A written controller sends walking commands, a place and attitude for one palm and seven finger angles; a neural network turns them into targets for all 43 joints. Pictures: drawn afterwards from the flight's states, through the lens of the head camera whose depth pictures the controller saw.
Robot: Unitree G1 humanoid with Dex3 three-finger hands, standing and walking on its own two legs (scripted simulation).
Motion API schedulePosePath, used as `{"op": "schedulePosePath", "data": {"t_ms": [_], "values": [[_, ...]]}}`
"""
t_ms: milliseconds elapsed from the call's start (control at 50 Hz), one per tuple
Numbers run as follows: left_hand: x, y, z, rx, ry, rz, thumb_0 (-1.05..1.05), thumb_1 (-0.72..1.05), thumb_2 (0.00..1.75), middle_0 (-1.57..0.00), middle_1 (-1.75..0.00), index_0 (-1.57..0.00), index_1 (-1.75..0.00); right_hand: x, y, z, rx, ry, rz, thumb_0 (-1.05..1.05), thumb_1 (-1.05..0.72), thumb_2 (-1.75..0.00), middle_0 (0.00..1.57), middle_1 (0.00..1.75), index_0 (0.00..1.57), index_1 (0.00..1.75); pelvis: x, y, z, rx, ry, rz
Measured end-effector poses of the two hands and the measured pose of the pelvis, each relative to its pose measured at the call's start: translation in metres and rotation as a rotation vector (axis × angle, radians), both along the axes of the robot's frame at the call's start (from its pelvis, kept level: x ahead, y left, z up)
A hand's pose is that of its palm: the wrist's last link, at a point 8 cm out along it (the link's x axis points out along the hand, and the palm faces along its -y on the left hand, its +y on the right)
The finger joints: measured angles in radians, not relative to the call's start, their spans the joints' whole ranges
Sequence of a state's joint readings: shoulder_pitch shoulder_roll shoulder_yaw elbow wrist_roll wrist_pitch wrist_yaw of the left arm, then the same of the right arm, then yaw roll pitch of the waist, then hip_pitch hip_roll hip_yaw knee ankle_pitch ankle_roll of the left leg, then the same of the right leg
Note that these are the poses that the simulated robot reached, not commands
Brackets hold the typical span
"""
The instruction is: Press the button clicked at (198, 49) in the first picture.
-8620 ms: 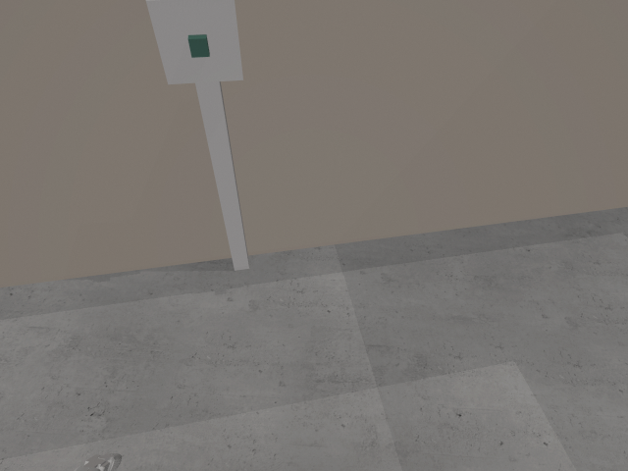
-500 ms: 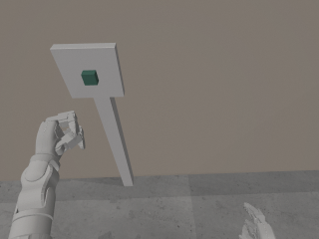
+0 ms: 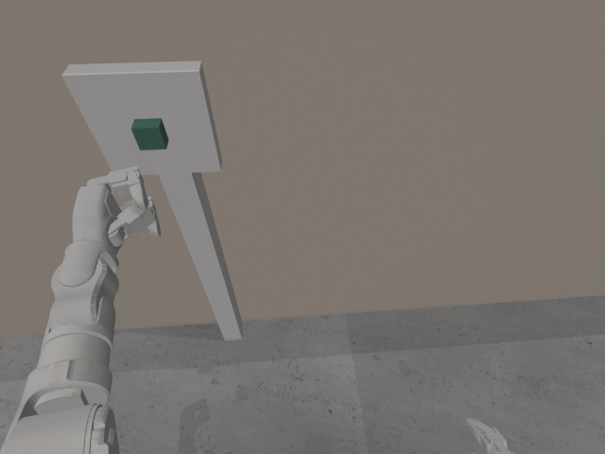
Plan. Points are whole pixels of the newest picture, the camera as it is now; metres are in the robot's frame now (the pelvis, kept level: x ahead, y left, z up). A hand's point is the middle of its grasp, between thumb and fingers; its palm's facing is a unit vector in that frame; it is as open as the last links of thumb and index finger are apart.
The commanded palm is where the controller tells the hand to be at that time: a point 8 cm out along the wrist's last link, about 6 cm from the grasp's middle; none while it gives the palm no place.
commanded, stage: aim a knuckle at the button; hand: left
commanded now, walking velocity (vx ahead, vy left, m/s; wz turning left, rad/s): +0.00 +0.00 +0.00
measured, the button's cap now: (151, 133) +0.53 +0.25 +0.13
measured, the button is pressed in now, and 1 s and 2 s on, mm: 0 0 7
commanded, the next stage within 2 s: press the button with the knuckle in 0.92 s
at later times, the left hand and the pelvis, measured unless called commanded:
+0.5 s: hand (157, 192) +0.44 +0.23 +0.09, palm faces +0.13 -0.99 +0.00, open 3.1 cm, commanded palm +0.41 +0.27 +0.10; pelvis +0.01 +0.00 -0.01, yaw -2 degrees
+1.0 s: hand (160, 194) +0.44 +0.22 +0.10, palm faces +0.13 -0.99 -0.01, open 3.1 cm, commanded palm +0.40 +0.26 +0.10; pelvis +0.01 +0.00 -0.01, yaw -1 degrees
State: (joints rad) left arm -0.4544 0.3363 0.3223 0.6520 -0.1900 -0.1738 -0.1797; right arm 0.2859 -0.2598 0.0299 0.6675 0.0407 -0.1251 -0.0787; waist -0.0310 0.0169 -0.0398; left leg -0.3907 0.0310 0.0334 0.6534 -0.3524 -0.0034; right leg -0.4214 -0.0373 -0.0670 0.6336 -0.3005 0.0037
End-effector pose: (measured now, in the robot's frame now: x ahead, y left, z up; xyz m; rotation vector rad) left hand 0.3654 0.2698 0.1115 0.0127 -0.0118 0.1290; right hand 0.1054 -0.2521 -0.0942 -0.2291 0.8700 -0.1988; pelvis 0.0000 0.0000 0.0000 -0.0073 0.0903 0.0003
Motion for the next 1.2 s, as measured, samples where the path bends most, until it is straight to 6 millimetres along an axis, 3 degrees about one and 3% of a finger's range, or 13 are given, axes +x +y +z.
{"op": "schedulePosePath", "data": {"t_ms": [280, 440, 560, 880, 1020, 1200], "values": [[0.050, -0.002, -0.006, -0.001, 0.006, 0.004, 0.02, 0.90, 0.90, -1.30, -1.50, -1.30, -1.50, -0.054, -0.009, -0.013, -0.011, 0.183, -0.079, 0.00, -0.91, -0.89, 0.20, 0.30, 0.21, 0.30, 0.000, 0.002, -0.006, -0.004, 0.064, -0.016], [0.054, 0.005, -0.013, -0.008, 0.010, 0.000, 0.02, 0.90, 0.90, -1.30, -1.50, -1.30, -1.50, -0.077, -0.010, -0.015, -0.005, 0.258, -0.129, 0.00, -0.91, -0.89, 0.20, 0.30, 0.21, 0.30, 0.005, 0.003, -0.006, -0.005, 0.085, -0.033], [0.049, 0.009, -0.015, -0.003, 0.002, 0.004, 0.02, 0.90, 0.90, -1.30, -1.50, -1.30, -1.50, -0.072, -0.009, -0.014, -0.009, 0.257, -0.130, 0.00, -0.91, -0.89, 0.20, 0.30, 0.21, 0.30, 0.006, 0.005, -0.006, -0.010, 0.085, -0.029], [0.044, -0.001, -0.011, -0.012, -0.003, 0.004, 0.02, 0.90, 0.90, -1.30, -1.50, -1.30, -1.50, -0.020, 0.002, -0.009, 0.013, 0.120, -0.053, 0.00, -0.91, -0.89, 0.20, 0.30, 0.21, 0.30, 0.006, 0.005, -0.007, -0.010, 0.072, -0.019], [0.042, -0.001, -0.010, -0.002, 0.001, -0.002, 0.02, 0.90, 0.90, -1.30, -1.50, -1.30, -1.50, -0.020, 0.000, -0.011, 0.011, 0.131, -0.044, 0.00, -0.91, -0.89, 0.20, 0.30, 0.21, 0.30, 0.005, 0.004, -0.007, -0.012, 0.070, -0.011], [0.050, -0.005, -0.008, -0.004, 0.004, 0.006, 0.02, 0.90, 0.90, -1.30, -1.50, -1.30, -1.50, -0.038, -0.006, -0.014, 0.001, 0.176, -0.063, 0.00, -0.91, -0.89, 0.20, 0.30, 0.21, 0.30, 0.003, 0.001, -0.008, -0.010, 0.073, -0.011]]}}
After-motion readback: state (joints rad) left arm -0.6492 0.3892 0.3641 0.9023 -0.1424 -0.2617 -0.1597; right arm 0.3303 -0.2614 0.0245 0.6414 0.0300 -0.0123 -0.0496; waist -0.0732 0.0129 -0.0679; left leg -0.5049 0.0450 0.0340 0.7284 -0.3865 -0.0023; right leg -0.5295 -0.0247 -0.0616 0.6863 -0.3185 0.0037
